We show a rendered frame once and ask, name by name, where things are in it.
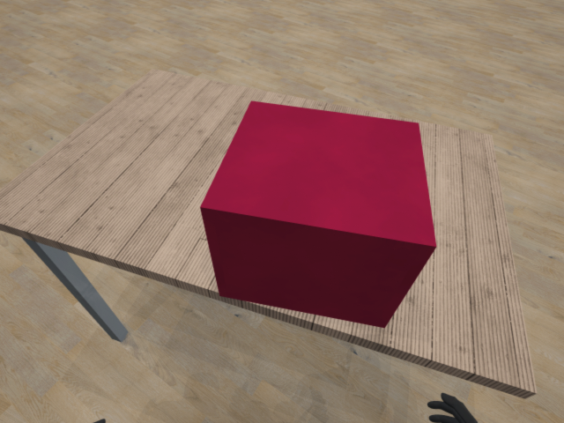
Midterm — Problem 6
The carton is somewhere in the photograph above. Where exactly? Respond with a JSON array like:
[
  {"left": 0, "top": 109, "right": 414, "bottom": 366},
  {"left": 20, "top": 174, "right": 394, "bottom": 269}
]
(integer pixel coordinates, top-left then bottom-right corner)
[{"left": 200, "top": 101, "right": 436, "bottom": 328}]

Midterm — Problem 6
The robot right hand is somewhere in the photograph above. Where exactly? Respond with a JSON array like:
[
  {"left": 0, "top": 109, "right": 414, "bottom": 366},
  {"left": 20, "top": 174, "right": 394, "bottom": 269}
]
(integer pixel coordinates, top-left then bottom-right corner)
[{"left": 427, "top": 393, "right": 478, "bottom": 423}]

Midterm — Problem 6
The table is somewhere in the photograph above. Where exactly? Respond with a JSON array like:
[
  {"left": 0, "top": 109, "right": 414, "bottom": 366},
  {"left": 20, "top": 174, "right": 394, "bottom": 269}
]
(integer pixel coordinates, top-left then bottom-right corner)
[{"left": 0, "top": 69, "right": 537, "bottom": 399}]

